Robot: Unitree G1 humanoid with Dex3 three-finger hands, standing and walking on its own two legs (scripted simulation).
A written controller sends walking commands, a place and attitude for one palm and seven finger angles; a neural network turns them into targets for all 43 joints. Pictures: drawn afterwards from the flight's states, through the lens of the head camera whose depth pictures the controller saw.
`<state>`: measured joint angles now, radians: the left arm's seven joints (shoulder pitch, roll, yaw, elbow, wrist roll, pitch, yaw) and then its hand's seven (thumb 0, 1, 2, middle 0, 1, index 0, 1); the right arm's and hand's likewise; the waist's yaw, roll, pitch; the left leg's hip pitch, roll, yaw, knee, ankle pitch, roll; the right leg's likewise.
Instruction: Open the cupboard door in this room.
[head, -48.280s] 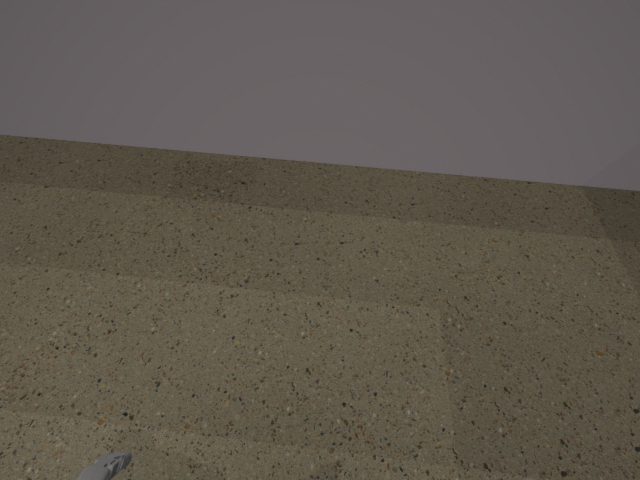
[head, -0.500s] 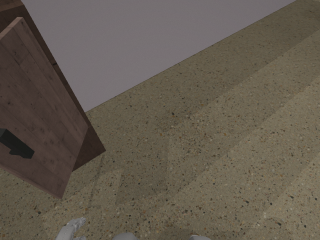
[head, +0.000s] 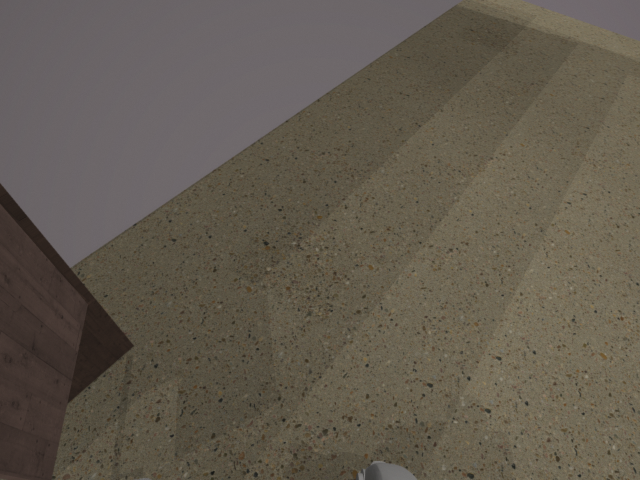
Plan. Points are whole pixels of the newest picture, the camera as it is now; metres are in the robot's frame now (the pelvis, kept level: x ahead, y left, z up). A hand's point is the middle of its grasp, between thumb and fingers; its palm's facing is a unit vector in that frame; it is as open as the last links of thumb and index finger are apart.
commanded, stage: walk to a spot facing it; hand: left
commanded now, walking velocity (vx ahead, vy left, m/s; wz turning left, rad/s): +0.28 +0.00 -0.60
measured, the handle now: out of the picture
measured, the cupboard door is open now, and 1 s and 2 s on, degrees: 47 47 47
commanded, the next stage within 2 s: turn to face it in 1.56 s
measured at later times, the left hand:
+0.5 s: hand (219, 445) +0.18 +0.15 -0.17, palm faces -0.22 -0.96 -0.17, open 7.4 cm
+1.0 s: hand (346, 251) +0.53 -0.02 -0.15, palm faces -0.58 -0.79 -0.20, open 7.4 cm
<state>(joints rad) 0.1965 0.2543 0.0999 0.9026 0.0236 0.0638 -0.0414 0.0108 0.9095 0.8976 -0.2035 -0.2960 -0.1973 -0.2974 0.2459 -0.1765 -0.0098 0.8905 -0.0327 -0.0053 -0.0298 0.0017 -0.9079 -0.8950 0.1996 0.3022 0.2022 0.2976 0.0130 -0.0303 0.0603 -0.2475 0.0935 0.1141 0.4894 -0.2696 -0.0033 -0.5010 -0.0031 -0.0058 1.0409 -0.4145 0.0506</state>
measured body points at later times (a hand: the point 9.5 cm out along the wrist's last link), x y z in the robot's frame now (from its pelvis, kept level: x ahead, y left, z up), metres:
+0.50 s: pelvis +0.13 -0.03 +0.00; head +0.16 -0.03 +0.45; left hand +0.19 +0.20 -0.16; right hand +0.16 -0.30 -0.13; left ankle +0.26 +0.08 -0.71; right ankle +0.02 -0.14 -0.74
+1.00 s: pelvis +0.31 -0.10 -0.01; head +0.34 -0.13 +0.44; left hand +0.57 +0.02 -0.14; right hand +0.11 -0.23 -0.15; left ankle +0.29 +0.06 -0.74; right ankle +0.34 -0.24 -0.72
